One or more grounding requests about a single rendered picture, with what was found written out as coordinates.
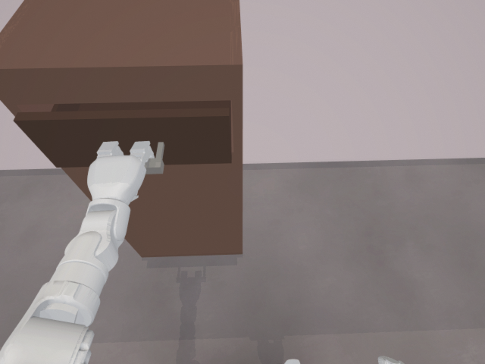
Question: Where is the left robot upper arm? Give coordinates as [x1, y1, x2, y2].
[3, 316, 94, 364]

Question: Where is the drawer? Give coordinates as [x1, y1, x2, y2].
[14, 100, 232, 168]

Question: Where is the handle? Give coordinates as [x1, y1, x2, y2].
[144, 142, 164, 174]

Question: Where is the cabinet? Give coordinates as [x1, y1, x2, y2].
[0, 0, 243, 257]

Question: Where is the robot left forearm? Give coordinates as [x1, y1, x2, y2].
[0, 198, 130, 364]

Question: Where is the left robot hand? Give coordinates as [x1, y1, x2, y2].
[87, 141, 154, 205]

